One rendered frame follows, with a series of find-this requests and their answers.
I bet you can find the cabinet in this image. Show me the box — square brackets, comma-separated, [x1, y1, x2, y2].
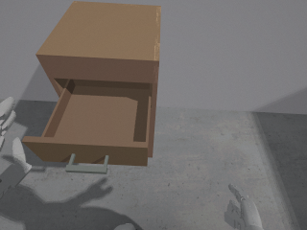
[35, 1, 161, 158]

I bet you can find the handle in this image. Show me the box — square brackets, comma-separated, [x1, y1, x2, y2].
[65, 153, 109, 174]

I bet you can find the robot left hand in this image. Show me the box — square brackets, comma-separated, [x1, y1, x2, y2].
[0, 96, 32, 200]

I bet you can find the robot right hand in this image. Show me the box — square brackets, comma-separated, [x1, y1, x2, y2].
[224, 183, 263, 230]

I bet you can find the drawer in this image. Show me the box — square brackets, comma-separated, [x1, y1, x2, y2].
[22, 79, 153, 167]

